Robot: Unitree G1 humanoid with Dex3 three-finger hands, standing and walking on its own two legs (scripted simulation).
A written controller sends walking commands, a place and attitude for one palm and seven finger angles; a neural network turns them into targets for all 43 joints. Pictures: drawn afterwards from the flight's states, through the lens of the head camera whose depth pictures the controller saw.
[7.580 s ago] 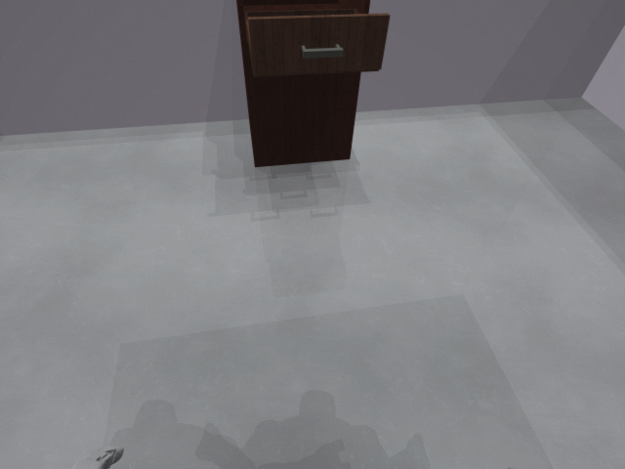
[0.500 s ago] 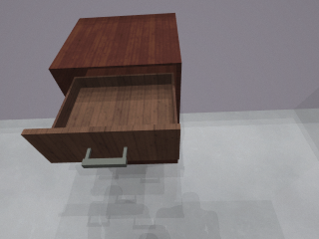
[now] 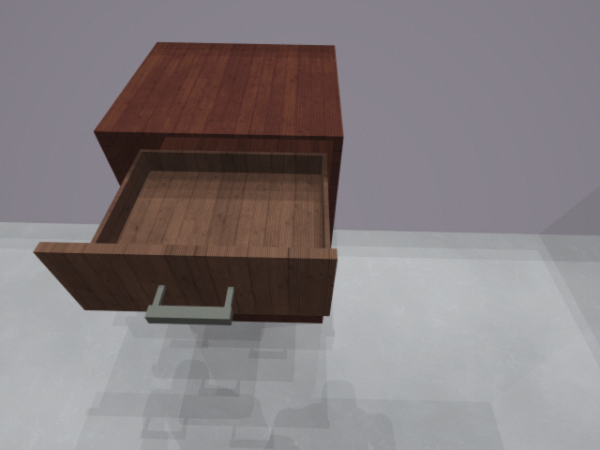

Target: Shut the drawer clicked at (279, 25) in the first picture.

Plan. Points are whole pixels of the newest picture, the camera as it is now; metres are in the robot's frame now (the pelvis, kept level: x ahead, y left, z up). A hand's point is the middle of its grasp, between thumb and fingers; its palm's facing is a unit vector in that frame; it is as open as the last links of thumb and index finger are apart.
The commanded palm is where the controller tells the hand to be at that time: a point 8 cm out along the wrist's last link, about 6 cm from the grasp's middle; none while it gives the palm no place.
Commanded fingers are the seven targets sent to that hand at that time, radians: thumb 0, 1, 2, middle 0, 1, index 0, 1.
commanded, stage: look again from close up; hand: left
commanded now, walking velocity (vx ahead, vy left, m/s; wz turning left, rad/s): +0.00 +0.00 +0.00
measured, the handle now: (192, 303) +0.34 +0.20 -0.05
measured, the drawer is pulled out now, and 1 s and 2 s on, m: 0.30 0.30 0.30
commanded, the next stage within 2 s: shuffle to correct the standing spot in 0.46 s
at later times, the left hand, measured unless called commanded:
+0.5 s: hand out of the picture -0.03 +0.18 -0.17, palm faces +0.03 -0.98 -0.18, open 7.4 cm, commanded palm none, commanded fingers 0.00 0.90 0.90 -0.20 -0.30 -0.20 -0.30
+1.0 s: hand out of the picture -0.02 +0.17 -0.19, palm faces +0.04 -0.99 -0.16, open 7.4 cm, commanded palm none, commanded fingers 0.00 0.90 0.90 -0.20 -0.30 -0.20 -0.30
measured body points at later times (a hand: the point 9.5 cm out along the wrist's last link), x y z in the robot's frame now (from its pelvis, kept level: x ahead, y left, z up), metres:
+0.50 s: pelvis -0.02 +0.02 +0.00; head -0.01 +0.01 +0.45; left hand -0.03 +0.23 -0.16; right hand -0.03 -0.19 -0.16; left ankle -0.04 +0.12 -0.74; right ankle -0.06 -0.05 -0.74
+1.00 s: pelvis +0.03 +0.01 -0.01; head +0.04 +0.02 +0.44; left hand -0.02 +0.22 -0.17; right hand -0.02 -0.19 -0.17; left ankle -0.04 +0.12 -0.74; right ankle -0.06 -0.05 -0.74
